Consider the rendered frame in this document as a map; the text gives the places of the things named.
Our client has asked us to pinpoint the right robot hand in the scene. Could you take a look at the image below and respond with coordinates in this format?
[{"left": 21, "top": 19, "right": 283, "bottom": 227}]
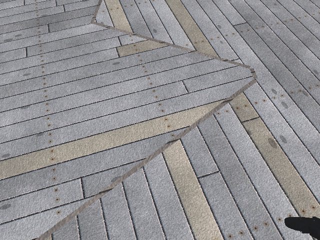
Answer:
[{"left": 284, "top": 216, "right": 320, "bottom": 240}]

